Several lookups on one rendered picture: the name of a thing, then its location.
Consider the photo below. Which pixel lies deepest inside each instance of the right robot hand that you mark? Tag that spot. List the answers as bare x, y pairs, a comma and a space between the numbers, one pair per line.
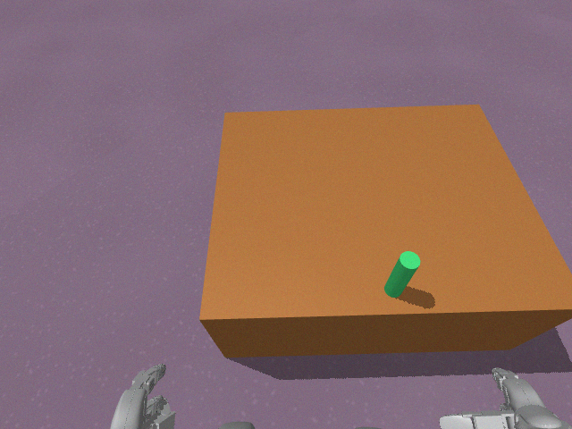
517, 393

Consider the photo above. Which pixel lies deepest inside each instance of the left robot hand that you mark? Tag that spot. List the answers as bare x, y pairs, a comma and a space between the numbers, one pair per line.
134, 411

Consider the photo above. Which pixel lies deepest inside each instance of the can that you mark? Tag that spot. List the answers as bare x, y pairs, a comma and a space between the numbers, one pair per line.
402, 273

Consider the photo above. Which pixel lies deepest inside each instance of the right robot arm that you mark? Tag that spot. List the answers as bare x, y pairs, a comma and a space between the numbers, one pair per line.
537, 417

